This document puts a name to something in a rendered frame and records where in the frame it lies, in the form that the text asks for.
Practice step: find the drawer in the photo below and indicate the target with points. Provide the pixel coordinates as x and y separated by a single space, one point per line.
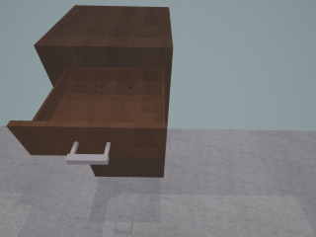
93 106

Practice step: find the handle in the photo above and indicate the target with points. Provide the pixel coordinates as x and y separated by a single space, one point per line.
88 159

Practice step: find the cabinet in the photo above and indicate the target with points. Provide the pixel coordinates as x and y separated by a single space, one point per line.
125 37

